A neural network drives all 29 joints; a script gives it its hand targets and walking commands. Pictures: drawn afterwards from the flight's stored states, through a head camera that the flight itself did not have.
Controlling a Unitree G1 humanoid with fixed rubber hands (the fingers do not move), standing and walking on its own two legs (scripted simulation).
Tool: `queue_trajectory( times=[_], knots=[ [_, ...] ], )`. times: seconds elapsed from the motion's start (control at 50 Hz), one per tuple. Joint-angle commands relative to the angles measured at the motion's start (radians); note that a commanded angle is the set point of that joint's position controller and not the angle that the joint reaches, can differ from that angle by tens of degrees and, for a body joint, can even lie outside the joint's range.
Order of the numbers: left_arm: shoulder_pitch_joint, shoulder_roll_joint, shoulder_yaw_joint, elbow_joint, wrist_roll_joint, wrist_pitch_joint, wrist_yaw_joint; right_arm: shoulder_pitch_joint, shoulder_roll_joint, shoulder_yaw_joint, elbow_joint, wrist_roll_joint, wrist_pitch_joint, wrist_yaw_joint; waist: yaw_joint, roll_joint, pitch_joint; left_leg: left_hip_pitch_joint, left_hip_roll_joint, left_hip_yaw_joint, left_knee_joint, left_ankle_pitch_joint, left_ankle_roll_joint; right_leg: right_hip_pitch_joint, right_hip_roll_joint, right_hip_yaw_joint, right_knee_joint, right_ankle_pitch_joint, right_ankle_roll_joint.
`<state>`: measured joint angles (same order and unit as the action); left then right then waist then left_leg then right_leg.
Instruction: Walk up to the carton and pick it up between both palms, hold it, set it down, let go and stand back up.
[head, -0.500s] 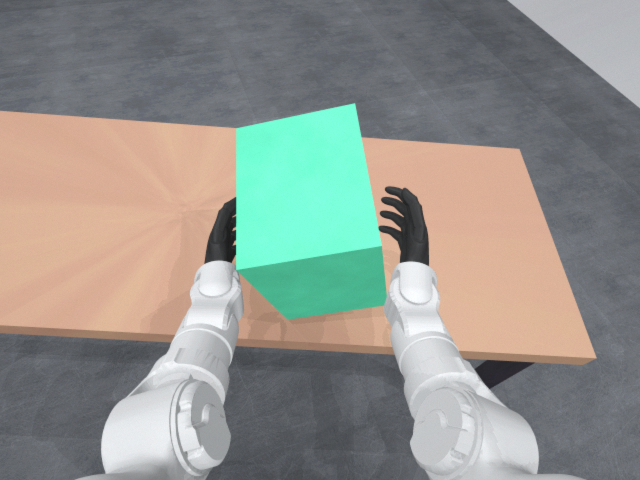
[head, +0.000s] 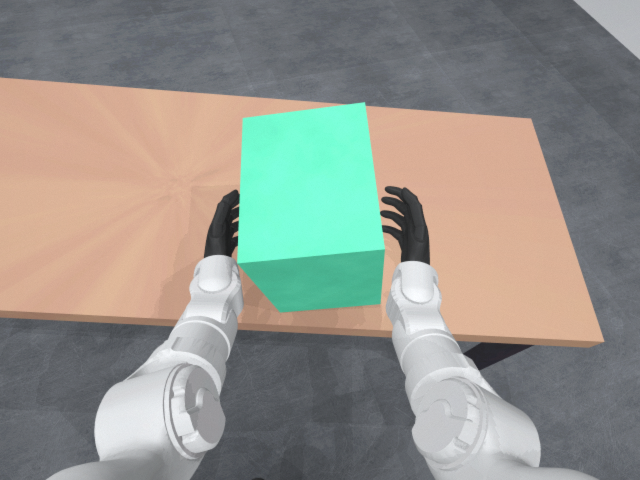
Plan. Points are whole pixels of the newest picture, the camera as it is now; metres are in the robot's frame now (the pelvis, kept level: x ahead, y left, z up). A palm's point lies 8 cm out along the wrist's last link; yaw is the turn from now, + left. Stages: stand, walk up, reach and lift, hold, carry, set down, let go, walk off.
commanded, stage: set down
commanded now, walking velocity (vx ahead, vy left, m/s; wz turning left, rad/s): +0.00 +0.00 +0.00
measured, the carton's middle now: (317, 219) +0.47 +0.01 -0.03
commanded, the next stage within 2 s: none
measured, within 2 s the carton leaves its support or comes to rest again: rests again in 1.14 s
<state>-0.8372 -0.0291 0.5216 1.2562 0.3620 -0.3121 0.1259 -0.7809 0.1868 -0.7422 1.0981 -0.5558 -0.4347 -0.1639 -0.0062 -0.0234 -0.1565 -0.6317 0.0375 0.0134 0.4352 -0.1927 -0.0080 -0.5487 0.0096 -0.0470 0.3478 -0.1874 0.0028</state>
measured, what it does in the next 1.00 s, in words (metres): stands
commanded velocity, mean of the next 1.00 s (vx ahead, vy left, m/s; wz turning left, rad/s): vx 0.00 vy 0.00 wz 0.00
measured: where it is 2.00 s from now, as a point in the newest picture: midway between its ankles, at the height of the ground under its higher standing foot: outside the picture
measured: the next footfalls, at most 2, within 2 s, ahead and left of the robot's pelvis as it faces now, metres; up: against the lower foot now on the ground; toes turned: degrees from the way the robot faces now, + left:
none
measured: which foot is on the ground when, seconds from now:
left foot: down 0.00-1.00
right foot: down 0.00-1.00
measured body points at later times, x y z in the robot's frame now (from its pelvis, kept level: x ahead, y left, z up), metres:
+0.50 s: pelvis -0.01 +0.00 -0.01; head +0.13 +0.02 +0.42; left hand +0.43 +0.13 -0.03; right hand +0.42 -0.12 -0.01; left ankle -0.02 +0.12 -0.74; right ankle -0.04 -0.12 -0.74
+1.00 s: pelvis -0.01 +0.00 -0.01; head +0.14 +0.02 +0.41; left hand +0.44 +0.13 -0.04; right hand +0.42 -0.13 -0.02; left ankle -0.02 +0.12 -0.74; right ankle -0.04 -0.12 -0.74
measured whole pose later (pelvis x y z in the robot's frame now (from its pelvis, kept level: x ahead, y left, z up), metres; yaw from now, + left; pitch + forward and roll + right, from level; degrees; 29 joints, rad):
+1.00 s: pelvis -0.01 +0.00 -0.01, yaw -1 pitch +28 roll -2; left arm -0.93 0.02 0.56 1.36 0.37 -0.44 0.12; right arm -0.85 0.13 -0.71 1.17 -0.51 -0.48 -0.14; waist -0.01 -0.01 -0.19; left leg -0.81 0.04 0.03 0.52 -0.20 0.00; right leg -0.74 0.01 -0.03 0.45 -0.20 0.00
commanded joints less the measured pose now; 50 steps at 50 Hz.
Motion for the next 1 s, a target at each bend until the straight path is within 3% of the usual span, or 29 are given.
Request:
queue_trajectory(
  times=[0.0, 0.18, 0.58, 0.74, 0.98],
  knots=[
    [-0.680, -0.512, -0.232, -0.074, 0.065, -0.123, -0.137, -0.542, 0.584, 0.297, 0.093, -0.121, -0.062, 0.171, 0.008, 0.081, -0.815, 0.270, 0.004, 0.090, 0.060, 0.620, -0.042, 0.484, -0.004, -0.044, 0.144, 0.744, 0.016],
    [-0.643, -0.486, -0.210, -0.013, 0.081, -0.154, -0.138, -0.516, 0.578, 0.298, 0.140, -0.131, -0.081, 0.169, 0.014, 0.062, -0.799, 0.195, -0.002, 0.087, 0.076, 0.582, -0.032, 0.477, -0.003, -0.037, 0.179, 0.769, 0.020],
    [-0.616, -0.383, -0.122, 0.025, 0.112, -0.171, -0.129, -0.500, 0.511, 0.238, 0.138, -0.150, -0.081, 0.163, 0.026, 0.054, -0.760, 0.142, -0.012, 0.092, 0.072, 0.490, -0.019, 0.427, -0.001, -0.028, 0.183, 0.672, 0.016],
    [-0.607, -0.288, -0.090, 0.013, 0.106, -0.175, -0.113, -0.490, 0.426, 0.216, 0.123, -0.120, -0.075, 0.151, 0.029, 0.064, -0.781, 0.139, -0.017, 0.093, 0.083, 0.509, -0.024, 0.411, 0.005, -0.023, 0.191, 0.678, 0.014],
    [-0.616, -0.092, -0.065, 0.020, 0.043, -0.190, -0.082, -0.509, 0.246, 0.236, 0.083, -0.007, -0.074, 0.112, 0.032, 0.060, -0.840, 0.091, -0.030, 0.090, 0.121, 0.526, -0.022, 0.403, 0.007, -0.002, 0.231, 0.723, 0.018]
  ],
)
